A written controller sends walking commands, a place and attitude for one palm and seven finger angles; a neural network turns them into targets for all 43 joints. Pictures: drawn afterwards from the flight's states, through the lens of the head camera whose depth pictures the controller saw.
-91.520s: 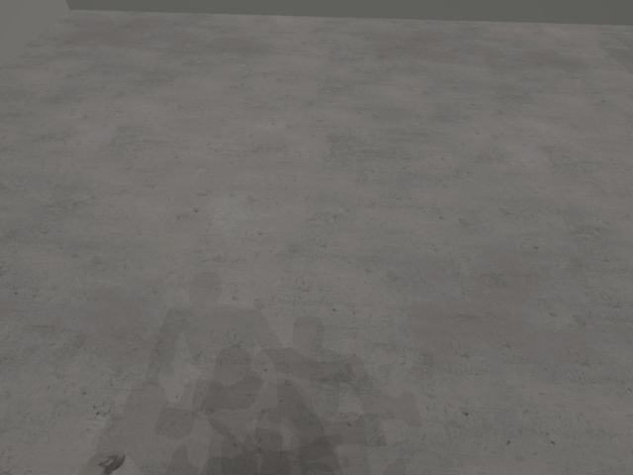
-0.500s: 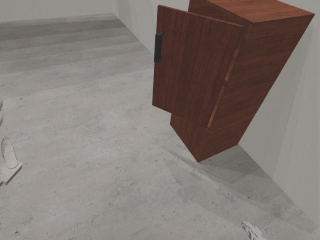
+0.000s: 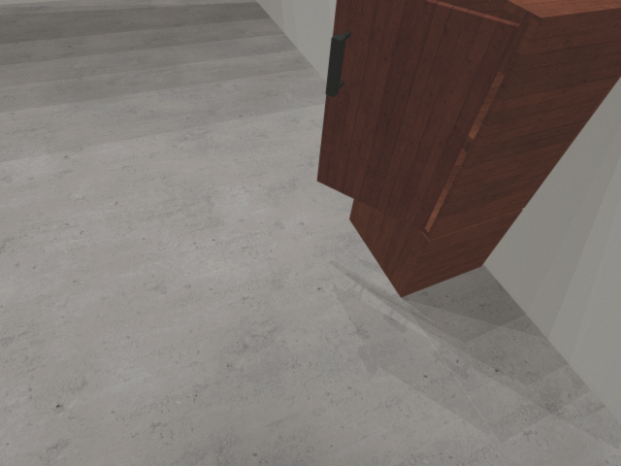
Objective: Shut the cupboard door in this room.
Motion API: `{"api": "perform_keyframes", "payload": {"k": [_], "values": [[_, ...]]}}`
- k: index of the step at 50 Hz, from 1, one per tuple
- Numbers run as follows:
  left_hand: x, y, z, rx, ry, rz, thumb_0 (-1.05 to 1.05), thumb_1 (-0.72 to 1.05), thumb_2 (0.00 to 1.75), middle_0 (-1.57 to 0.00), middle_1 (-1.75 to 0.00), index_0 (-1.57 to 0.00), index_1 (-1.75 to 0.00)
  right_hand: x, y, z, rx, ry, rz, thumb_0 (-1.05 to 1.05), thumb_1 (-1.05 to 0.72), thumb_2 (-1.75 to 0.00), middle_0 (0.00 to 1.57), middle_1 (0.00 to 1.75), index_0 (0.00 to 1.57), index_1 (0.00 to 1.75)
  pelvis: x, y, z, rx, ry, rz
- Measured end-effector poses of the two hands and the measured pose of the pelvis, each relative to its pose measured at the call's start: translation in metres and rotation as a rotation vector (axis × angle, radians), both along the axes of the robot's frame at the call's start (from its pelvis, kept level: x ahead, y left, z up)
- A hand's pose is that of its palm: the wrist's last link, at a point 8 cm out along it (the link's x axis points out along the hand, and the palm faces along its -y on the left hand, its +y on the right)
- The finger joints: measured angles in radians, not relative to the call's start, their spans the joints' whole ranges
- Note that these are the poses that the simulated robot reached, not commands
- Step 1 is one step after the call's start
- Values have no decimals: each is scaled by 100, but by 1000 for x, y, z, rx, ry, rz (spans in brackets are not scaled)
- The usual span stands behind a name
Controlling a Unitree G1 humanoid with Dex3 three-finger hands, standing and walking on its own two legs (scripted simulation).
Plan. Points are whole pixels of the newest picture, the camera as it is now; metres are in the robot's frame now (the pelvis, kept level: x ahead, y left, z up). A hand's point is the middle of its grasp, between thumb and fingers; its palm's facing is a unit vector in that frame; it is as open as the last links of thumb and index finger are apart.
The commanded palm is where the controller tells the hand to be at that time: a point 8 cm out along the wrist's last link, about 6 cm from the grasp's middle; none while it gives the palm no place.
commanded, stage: let the arm hang, fingers relaxed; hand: left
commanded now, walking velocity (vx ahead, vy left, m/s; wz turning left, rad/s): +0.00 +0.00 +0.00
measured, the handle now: (339, 63) +0.96 -0.03 +0.04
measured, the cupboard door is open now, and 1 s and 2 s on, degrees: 34 34 34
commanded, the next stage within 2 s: look to check the result in 0.78 s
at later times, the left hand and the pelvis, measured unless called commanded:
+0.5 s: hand out of the picture -0.04 +0.19 -0.16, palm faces -0.01 -0.99 -0.17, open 7.3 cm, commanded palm none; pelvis -0.01 +0.03 +0.01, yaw -3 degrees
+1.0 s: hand out of the picture -0.03 +0.21 -0.16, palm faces -0.03 -0.98 -0.19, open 7.3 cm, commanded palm none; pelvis -0.01 +0.04 +0.01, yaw -4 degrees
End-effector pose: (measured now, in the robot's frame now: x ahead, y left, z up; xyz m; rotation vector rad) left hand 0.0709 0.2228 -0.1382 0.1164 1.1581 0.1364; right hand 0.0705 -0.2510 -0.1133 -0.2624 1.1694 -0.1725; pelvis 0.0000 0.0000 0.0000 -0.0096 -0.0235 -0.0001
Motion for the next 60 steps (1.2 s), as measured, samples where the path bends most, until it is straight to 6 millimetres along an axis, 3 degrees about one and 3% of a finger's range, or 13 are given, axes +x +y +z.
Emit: {"api": "perform_keyframes", "payload": {"k": [4, 9, 16, 24, 33, 49, 60], "values": [[-42, 17, -3, 20, 130, 10, -5, 100, 90, -21, -30, -21, -30, -45, 10, -4, 12, 146, -44, 1, -90, -90, 20, 30, 19, 30, -1, 3, 7, -13, -1, -4], [-88, 32, 4, 46, 283, 8, -2, 96, 90, -21, -30, -21, -30, -84, 30, -10, 58, 230, -107, 1, -90, -90, 20, 30, 19, 30, -2, 12, 12, -12, -10, -21], [-118, 36, 10, 49, 366, 8, 0, 92, 90, -20, -30, -20, -30, -113, 60, -18, 122, 275, -153, 1, -90, -90, 20, 30, 19, 30, -4, 23, 15, -5, -22, -40], [-115, 24, 5, 6, 340, -2, 0, 91, 90, -20, -30, -20, -30, -124, 84, -21, 158, 275, -175, 1, -90, -90, 20, 30, 20, 30, -8, 32, 15, 2, -24, -50], [-105, 13, 0, -32, 298, -16, 0, 91, 90, -20, -30, -20, -30, -125, 90, -20, 154, 253, -192, 1, -90, -90, 20, 30, 20, 30, -10, 38, 14, 4, -18, -56], [-107, 37, 5, 23, 311, -19, 0, 91, 90, -20, -30, -20, -30, -123, 73, -18, 117, 242, -194, 1, -90, -90, 20, 30, 19, 30, -12, 39, 14, 4, -18, -61], [-86, 54, 11, 72, 278, -38, 0, 91, 90, -20, -30, -20, -30, -106, 50, -15, 83, 215, -177, 1, -90, -90, 20, 30, 20, 30, -11, 36, 15, 4, -19, -62]]}}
